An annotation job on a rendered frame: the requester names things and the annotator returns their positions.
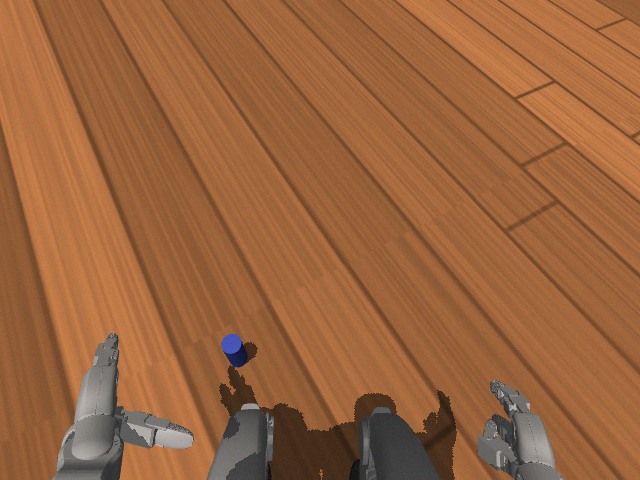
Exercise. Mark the can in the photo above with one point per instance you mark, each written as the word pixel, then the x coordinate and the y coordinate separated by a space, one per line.
pixel 234 350

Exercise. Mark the right robot hand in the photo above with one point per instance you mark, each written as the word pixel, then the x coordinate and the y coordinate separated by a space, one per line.
pixel 524 440

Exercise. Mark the left robot arm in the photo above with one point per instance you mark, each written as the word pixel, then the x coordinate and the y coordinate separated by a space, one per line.
pixel 92 449

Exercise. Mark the left robot hand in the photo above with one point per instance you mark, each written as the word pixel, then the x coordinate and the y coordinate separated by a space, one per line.
pixel 98 396

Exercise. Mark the right robot arm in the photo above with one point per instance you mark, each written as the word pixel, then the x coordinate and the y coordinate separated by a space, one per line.
pixel 537 471

